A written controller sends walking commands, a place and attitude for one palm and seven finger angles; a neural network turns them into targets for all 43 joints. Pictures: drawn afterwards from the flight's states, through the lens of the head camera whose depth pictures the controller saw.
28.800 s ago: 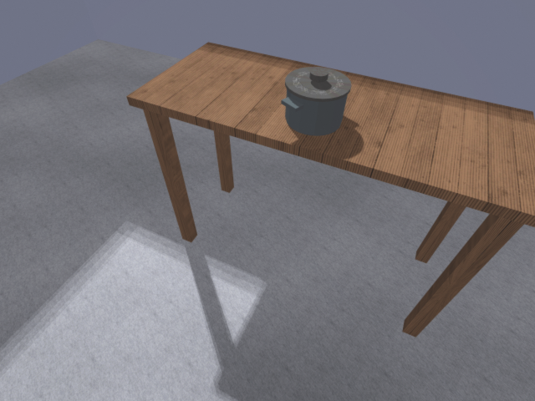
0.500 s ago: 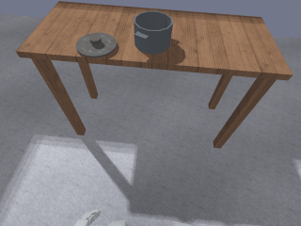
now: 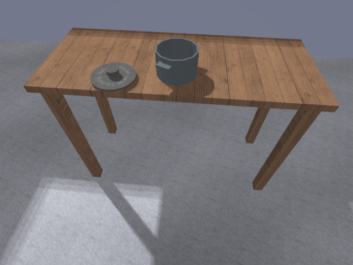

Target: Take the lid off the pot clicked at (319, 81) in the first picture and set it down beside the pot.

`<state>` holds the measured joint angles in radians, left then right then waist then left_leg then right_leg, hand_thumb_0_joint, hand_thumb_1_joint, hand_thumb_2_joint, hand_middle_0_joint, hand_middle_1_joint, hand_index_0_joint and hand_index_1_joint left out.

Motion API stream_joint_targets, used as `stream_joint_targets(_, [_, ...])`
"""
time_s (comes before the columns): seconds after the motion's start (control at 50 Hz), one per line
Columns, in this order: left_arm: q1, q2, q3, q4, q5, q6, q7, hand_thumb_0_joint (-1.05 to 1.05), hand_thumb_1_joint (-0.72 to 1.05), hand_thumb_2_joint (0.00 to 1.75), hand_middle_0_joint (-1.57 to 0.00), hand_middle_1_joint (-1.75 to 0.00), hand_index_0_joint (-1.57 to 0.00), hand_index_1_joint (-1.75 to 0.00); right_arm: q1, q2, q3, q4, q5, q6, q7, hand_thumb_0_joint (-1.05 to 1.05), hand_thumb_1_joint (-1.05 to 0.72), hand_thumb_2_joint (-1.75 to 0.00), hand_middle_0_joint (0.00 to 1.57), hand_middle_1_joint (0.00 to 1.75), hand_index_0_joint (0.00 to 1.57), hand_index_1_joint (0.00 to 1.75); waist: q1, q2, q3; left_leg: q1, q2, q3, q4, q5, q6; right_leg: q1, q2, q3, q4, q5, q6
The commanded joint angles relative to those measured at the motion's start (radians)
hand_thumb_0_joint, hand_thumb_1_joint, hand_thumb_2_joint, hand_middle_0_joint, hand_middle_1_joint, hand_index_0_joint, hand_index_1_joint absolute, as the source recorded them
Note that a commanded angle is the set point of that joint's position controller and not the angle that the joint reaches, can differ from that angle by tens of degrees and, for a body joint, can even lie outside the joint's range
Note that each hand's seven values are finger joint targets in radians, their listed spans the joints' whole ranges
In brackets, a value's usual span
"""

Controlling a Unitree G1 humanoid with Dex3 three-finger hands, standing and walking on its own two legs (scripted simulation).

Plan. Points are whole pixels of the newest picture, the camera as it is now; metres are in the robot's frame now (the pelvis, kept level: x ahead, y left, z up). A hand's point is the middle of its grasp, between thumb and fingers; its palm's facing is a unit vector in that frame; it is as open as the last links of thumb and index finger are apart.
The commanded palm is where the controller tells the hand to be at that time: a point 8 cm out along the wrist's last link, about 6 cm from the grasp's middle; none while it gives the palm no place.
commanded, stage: let the arm hang, fingers relaxed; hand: left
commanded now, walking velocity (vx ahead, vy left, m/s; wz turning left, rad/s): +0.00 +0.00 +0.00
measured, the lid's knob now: (112, 71) +0.73 +0.27 +0.01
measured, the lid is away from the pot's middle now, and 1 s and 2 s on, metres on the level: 0.24 0.24 0.24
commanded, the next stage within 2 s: look to check the result in 0.24 s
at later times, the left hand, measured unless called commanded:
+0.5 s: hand out of the picture +0.02 +0.18 -0.18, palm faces +0.03 -0.98 -0.20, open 7.3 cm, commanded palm none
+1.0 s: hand out of the picture +0.00 +0.18 -0.18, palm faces +0.03 -0.98 -0.19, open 7.3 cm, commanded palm none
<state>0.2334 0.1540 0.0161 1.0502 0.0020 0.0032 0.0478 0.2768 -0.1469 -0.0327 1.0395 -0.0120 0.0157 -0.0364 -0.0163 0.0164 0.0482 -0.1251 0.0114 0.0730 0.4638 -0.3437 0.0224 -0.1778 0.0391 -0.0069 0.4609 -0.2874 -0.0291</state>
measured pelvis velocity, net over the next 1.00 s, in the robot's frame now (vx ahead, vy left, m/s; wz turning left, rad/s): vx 0.00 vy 0.01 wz -0.01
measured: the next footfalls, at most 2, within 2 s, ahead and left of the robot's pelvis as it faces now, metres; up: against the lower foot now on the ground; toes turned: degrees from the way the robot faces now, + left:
none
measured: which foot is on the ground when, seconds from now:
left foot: down 0.00-1.00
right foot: down 0.00-1.00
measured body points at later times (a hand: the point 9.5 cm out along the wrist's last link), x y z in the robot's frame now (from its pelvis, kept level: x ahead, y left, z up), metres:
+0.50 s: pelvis +0.00 +0.00 +0.00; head +0.03 +0.01 +0.45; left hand +0.02 +0.23 -0.16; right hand -0.03 -0.20 -0.16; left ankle -0.06 +0.10 -0.74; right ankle -0.03 -0.10 -0.74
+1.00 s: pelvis +0.00 +0.01 +0.00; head +0.03 +0.01 +0.45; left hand +0.00 +0.23 -0.16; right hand -0.03 -0.20 -0.16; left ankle -0.06 +0.10 -0.74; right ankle -0.03 -0.10 -0.74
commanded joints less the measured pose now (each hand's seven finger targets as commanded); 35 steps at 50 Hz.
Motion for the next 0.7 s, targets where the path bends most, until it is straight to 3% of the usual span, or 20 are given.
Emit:
stream_joint_targets(0.0, [0.048, 0.099, 0.017, -0.023, 0.001, -0.018, -0.001, 0.0, 0.9, 0.9, -0.2, -0.3, -0.2, -0.3, 0.092, -0.076, -0.01, -0.008, 0.007, -0.016, -0.008, 0.0, -0.9, -0.9, 0.2, 0.3, 0.2, 0.3, -0.006, 0.0, -0.024, 0.024, 0.102, -0.07, -0.045, 0.369, 0.022, 0.012, -0.12, 0.088, -0.046, 0.391, -0.025])
stream_joint_targets(0.14, [0.054, 0.093, 0.018, -0.006, 0.001, -0.02, -0.002, 0.0, 0.9, 0.9, -0.2, -0.3, -0.2, -0.3, 0.098, -0.07, -0.011, 0.005, 0.006, -0.016, -0.012, 0.0, -0.9, -0.9, 0.2, 0.3, 0.2, 0.3, -0.005, 0.028, -0.026, 0.031, 0.105, -0.067, -0.048, 0.373, 0.022, 0.023, -0.12, 0.088, -0.053, 0.402, -0.026])
stream_joint_targets(0.18, [0.046, 0.089, 0.017, -0.004, 0.001, -0.017, -0.002, 0.0, 0.9, 0.9, -0.2, -0.3, -0.2, -0.3, 0.099, -0.065, -0.01, 0.008, 0.007, -0.013, -0.013, 0.0, -0.9, -0.9, 0.2, 0.3, 0.2, 0.3, -0.006, 0.009, 0.006, 0.016, 0.107, -0.074, -0.061, 0.342, 0.022, 0.009, -0.113, 0.085, -0.057, 0.363, -0.025])
stream_joint_targets(0.38, [0.055, 0.074, 0.016, 0.013, 0.001, -0.015, -0.002, 0.0, 0.9, 0.9, -0.2, -0.3, -0.2, -0.3, 0.119, -0.058, -0.007, 0.031, 0.007, -0.016, -0.014, 0.0, -0.9, -0.9, 0.2, 0.3, 0.2, 0.3, -0.004, 0.001, 0.025, 0.01, 0.106, -0.081, -0.084, 0.313, 0.027, 0.003, -0.107, 0.079, -0.067, 0.308, -0.02])
stream_joint_targets(0.46, [0.066, 0.067, 0.015, 0.022, -0.001, -0.017, -0.002, 0.0, 0.9, 0.9, -0.2, -0.3, -0.2, -0.3, 0.127, -0.055, -0.004, 0.038, 0.006, -0.019, -0.015, 0.0, -0.9, -0.9, 0.2, 0.3, 0.2, 0.3, -0.003, -0.02, 0.003, 0.016, 0.106, -0.082, -0.083, 0.32, 0.03, 0.018, -0.111, 0.083, -0.069, 0.325, -0.019])
stream_joint_targets(0.56, [0.074, 0.059, 0.016, 0.03, -0.001, -0.019, 0.0, 0.0, 0.9, 0.9, -0.2, -0.3, -0.2, -0.3, 0.138, -0.048, -0.004, 0.046, 0.006, -0.022, -0.017, 0.0, -0.9, -0.9, 0.2, 0.3, 0.2, 0.3, -0.004, -0.013, -0.007, 0.03, 0.107, -0.082, -0.081, 0.362, 0.031, 0.018, -0.11, 0.078, -0.059, 0.346, -0.018])
stream_joint_targets(0.62, [0.075, 0.056, 0.014, 0.031, 0.0, -0.016, 0.0, 0.0, 0.9, 0.9, -0.2, -0.3, -0.2, -0.3, 0.139, -0.045, -0.003, 0.05, 0.006, -0.02, -0.017, 0.0, -0.9, -0.9, 0.2, 0.3, 0.2, 0.3, -0.005, 0.015, 0.022, 0.017, 0.108, -0.082, -0.091, 0.329, 0.031, -0.002, -0.107, 0.079, -0.065, 0.303, -0.016])
stream_joint_targets(0.68, [0.083, 0.052, 0.014, 0.036, 0.001, -0.016, 0.001, 0.0, 0.9, 0.9, -0.2, -0.3, -0.2, -0.3, 0.14, -0.041, -0.003, 0.051, 0.007, -0.019, -0.017, 0.0, -0.9, -0.9, 0.2, 0.3, 0.2, 0.3, -0.005, 0.005, 0.029, 0.02, 0.11, -0.084, -0.092, 0.32, 0.032, -0.015, -0.105, 0.079, -0.066, 0.288, -0.016])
